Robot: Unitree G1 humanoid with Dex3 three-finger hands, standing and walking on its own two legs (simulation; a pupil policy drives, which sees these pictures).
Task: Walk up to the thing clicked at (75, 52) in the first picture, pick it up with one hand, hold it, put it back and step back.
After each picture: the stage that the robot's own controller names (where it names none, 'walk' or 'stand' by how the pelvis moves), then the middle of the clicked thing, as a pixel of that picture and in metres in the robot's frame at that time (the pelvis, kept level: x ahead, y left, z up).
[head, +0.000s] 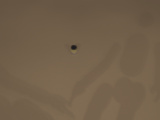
stand; (73, 50) +1.33 +0.07 -0.72
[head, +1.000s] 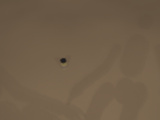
walk; (63, 63) +1.21 +0.26 -0.71
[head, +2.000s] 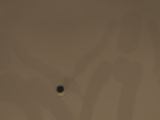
walk; (61, 92) +0.77 +0.26 -0.72
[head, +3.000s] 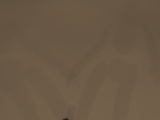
walk; out of the picture +0.50 +0.14 -0.71
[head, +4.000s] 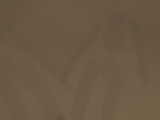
stand; out of the picture +0.41 +0.16 -0.71
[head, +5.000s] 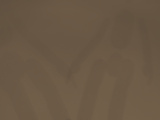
stand; out of the picture +0.37 +0.15 -0.72
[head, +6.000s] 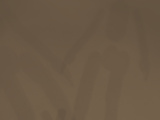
stand; out of the picture +0.39 +0.17 -0.71
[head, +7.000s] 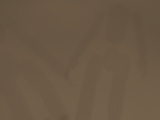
stand; out of the picture +0.38 +0.19 -0.73
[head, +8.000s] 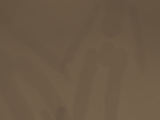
stand; out of the picture +0.39 +0.20 -0.72
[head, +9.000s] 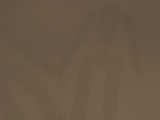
stand; out of the picture +0.35 +0.21 -0.72
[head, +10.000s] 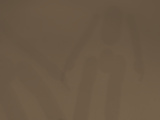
stand; out of the picture +0.36 +0.20 -0.73
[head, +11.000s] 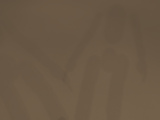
stand; out of the picture +0.37 +0.20 -0.73
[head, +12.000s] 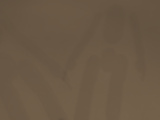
go down; out of the picture +0.36 +0.20 -0.73
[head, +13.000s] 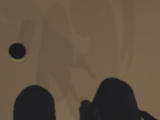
go down; (18, 54) +0.49 +0.19 -0.33
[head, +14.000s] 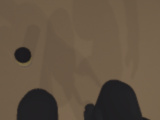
approach; (24, 58) +0.48 +0.18 -0.32
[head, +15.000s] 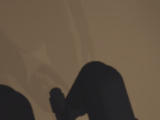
close in; out of the picture +0.48 +0.23 -0.24
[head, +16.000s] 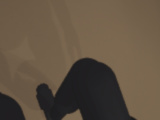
close; out of the picture +0.47 +0.25 -0.24
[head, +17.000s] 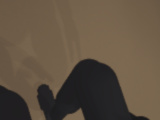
lift; out of the picture +0.44 +0.23 -0.25
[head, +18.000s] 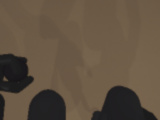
lift; (17, 75) +0.36 +0.22 -0.09
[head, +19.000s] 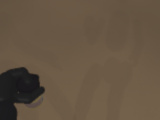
hold; (31, 92) +0.33 +0.17 +0.04
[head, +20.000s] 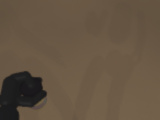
hold; (34, 94) +0.33 +0.17 +0.00
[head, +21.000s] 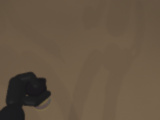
crouch; (38, 95) +0.34 +0.15 -0.04
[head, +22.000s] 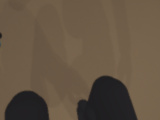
lower; out of the picture +0.50 +0.22 -0.11
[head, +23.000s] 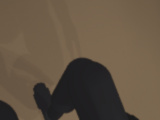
lower; out of the picture +0.47 +0.26 -0.25
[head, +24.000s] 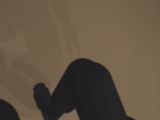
lower; out of the picture +0.47 +0.26 -0.25
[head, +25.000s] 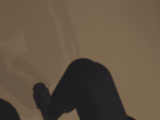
lower; out of the picture +0.47 +0.26 -0.25
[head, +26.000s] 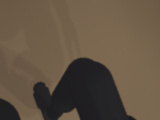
lower; out of the picture +0.48 +0.25 -0.25
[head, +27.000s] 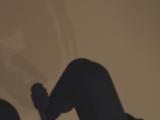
open; out of the picture +0.47 +0.23 -0.26
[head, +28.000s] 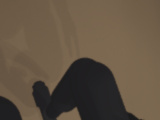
rise; out of the picture +0.47 +0.24 -0.26
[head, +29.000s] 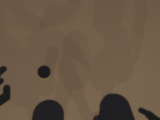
walk; (45, 74) +0.48 +0.15 -0.41
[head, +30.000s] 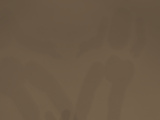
stand; out of the picture +0.40 +0.14 -0.66
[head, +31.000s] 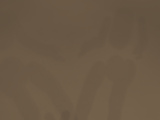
stand; out of the picture +0.39 +0.16 -0.67
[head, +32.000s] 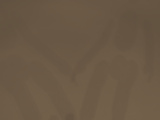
stand; out of the picture +0.40 +0.15 -0.70
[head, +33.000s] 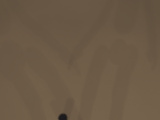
walk; out of the picture +0.43 +0.15 -0.71
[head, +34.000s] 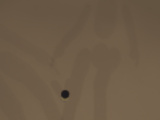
walk; (65, 96) +0.60 +0.07 -0.71
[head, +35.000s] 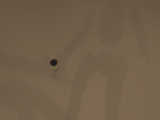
walk; (54, 65) +0.89 +0.27 -0.69
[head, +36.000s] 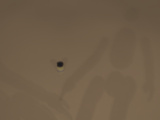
stand; (60, 67) +1.08 +0.21 -0.71
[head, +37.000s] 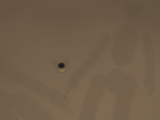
stand; (61, 68) +1.07 +0.20 -0.73
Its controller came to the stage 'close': yes
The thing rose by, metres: 0.70
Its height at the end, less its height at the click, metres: +0.00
